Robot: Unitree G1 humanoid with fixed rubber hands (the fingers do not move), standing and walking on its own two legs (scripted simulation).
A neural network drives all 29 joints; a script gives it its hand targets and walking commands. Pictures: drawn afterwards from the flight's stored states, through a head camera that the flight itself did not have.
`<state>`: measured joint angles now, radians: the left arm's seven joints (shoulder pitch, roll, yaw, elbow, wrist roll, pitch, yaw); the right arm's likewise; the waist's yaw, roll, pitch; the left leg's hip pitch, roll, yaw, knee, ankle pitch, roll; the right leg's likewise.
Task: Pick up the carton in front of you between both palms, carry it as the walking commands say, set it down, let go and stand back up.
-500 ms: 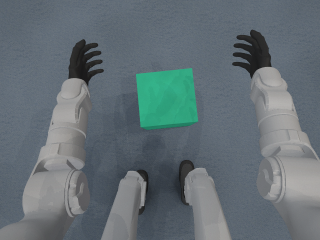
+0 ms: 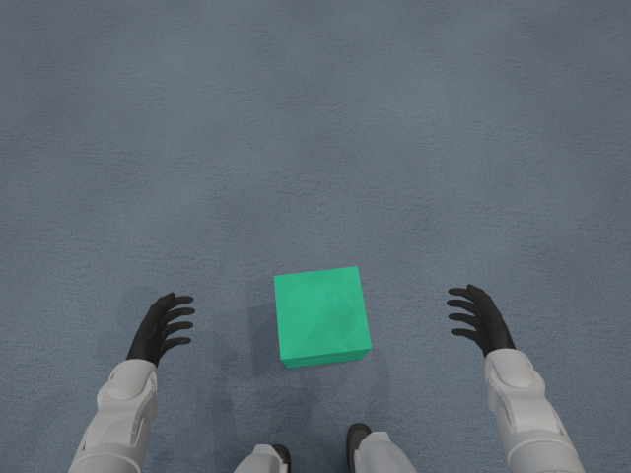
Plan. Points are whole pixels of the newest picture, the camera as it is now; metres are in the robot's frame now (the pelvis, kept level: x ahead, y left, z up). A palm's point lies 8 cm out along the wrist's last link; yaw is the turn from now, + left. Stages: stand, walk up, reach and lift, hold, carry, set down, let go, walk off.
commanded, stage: let go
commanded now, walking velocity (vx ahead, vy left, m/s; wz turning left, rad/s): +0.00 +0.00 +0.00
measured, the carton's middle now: (320, 320) +0.42 +0.00 -0.61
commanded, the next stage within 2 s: stand in 0.74 s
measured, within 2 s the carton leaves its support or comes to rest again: neither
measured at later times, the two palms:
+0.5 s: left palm (90, 448) +0.18 +0.24 -0.02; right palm (546, 455) +0.17 -0.23 -0.03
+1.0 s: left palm (51, 465) +0.16 +0.29 -0.04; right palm out of the picture +0.16 -0.28 -0.05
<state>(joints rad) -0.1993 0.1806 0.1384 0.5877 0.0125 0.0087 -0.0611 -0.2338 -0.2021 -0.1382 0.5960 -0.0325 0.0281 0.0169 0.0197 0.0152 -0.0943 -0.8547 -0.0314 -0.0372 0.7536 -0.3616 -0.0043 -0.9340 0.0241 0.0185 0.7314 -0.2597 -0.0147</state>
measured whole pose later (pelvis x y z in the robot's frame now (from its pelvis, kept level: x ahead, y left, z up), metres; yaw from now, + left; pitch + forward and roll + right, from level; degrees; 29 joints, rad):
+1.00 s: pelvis +0.03 +0.00 +0.03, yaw +1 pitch +0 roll -1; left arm 0.19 0.33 0.05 0.68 0.04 0.02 0.01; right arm 0.23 -0.33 -0.05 0.65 -0.04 0.03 -0.01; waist 0.00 0.01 0.01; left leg -0.16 -0.02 -0.06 0.52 -0.36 0.00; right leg -0.24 0.03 0.00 0.52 -0.27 -0.02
